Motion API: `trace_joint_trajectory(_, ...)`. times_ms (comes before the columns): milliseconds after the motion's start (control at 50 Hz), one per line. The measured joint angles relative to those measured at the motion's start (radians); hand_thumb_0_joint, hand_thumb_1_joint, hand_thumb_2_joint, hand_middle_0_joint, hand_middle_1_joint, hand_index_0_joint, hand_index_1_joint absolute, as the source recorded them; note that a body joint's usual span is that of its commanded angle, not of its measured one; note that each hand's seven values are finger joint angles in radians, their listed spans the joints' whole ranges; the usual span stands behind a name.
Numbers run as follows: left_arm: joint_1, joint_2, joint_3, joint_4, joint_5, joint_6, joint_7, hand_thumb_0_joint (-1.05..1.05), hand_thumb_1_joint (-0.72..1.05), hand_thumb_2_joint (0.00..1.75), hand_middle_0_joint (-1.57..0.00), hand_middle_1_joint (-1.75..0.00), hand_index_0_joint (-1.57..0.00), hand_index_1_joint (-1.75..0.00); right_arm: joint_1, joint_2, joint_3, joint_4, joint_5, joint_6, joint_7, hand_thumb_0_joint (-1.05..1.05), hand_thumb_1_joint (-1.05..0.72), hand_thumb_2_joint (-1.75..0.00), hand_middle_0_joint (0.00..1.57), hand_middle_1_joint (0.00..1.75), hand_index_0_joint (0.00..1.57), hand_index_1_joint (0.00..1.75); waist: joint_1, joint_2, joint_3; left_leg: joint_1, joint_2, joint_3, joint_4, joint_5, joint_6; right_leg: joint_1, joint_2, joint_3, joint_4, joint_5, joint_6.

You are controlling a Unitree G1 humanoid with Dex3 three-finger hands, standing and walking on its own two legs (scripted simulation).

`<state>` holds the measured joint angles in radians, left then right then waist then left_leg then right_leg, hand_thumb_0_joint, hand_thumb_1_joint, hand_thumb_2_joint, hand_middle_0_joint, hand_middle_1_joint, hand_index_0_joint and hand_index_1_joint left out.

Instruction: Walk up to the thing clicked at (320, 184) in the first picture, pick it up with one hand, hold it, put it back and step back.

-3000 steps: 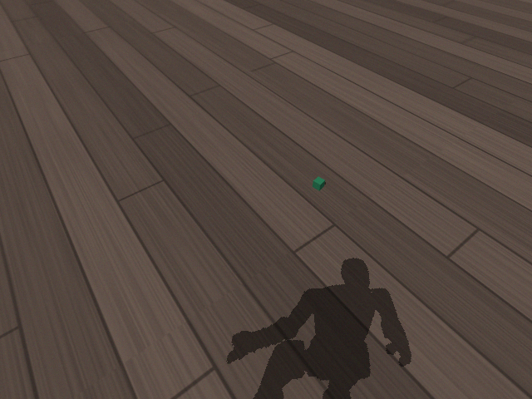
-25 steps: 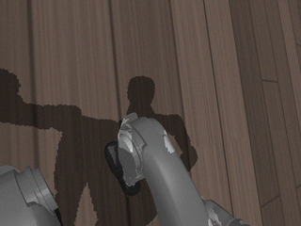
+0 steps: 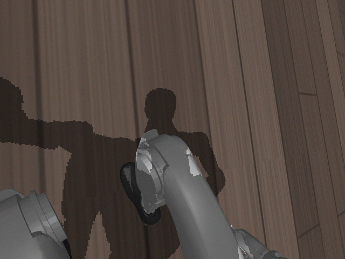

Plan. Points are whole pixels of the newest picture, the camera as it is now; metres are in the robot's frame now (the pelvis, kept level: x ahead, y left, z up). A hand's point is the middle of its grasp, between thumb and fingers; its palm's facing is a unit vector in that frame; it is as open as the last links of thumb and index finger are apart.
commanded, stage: close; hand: left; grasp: from above
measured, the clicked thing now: out of the picture +0.49 +0.25 -0.30
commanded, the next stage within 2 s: none
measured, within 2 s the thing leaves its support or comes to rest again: neither
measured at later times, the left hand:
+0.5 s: hand out of the picture +0.47 +0.23 -0.28, palm faces -0.46 -0.04 -0.88, open 9.7 cm
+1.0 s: hand out of the picture +0.47 +0.24 -0.28, palm faces -0.47 -0.04 -0.88, open 9.9 cm
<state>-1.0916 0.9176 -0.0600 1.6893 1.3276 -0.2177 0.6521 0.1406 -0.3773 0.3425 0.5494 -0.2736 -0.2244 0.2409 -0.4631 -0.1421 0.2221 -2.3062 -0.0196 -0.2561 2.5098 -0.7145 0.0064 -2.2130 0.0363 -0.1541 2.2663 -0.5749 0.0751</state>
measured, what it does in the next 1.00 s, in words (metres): stands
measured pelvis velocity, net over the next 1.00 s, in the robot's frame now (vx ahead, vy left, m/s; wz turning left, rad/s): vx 0.00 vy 0.00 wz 0.00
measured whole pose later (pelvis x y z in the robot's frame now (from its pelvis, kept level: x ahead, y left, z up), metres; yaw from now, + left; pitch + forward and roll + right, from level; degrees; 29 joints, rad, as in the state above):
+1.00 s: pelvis +0.00 +0.00 +0.00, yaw +0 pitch +28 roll -16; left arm -1.08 0.92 -0.08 1.69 1.31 -0.23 0.64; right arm 0.14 -0.37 0.35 0.57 -0.28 -0.23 0.24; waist -0.46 -0.14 0.22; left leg -2.30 -0.02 -0.26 2.51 -0.72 0.00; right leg -2.21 0.03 -0.16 2.27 -0.58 0.07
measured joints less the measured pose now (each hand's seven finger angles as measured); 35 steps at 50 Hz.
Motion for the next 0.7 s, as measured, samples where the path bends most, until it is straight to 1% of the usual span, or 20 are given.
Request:
trace_joint_trajectory(340,0.004,0.0,0.009,-0.001,-0.002,-0.004,-0.005,0.0,0.16,0.62,-0.51,-0.68,-0.54,-0.62,0.001,-0.003,0.001,-0.004,0.002,-0.001,0.005,0.0,-0.9,-0.9,0.2,0.3,0.2,0.3,0.002,0.002,0.004,0.004,0.0,-0.001,0.001,-0.004,-0.006,-0.001,-0.001,0.0,0.005,-0.002,0.0)
trace_joint_trajectory(500,0.004,0.004,0.003,-0.001,-0.008,-0.006,-0.011,0.0,0.14,0.64,-0.48,-0.7,-0.52,-0.64,0.0,-0.005,0.003,0.0,-0.001,-0.004,0.004,0.0,-0.9,-0.9,0.2,0.3,0.2,0.3,0.001,0.0,0.01,0.009,0.0,-0.005,0.0,-0.003,-0.012,0.0,-0.002,-0.002,0.006,0.0,0.001)
trace_joint_trajectory(600,0.007,0.01,0.016,-0.001,-0.01,-0.006,-0.012,0.0,0.13,0.65,-0.47,-0.71,-0.5,-0.66,0.002,-0.002,0.0,0.005,-0.002,-0.002,-0.001,0.0,-0.9,-0.9,0.2,0.3,0.2,0.3,0.0,-0.002,0.01,0.01,0.001,-0.005,-0.003,-0.003,-0.014,0.0,-0.002,-0.002,0.004,0.002,0.001)
trace_joint_trajectory(700,0.009,0.01,0.009,-0.006,-0.02,-0.006,-0.021,0.0,0.12,0.66,-0.46,-0.71,-0.5,-0.67,0.005,-0.002,0.002,0.013,-0.002,-0.002,-0.005,0.0,-0.9,-0.9,0.2,0.3,0.2,0.3,0.001,-0.001,0.009,0.013,0.001,-0.004,-0.003,-0.006,-0.013,0.003,-0.002,-0.002,0.004,-0.001,0.001)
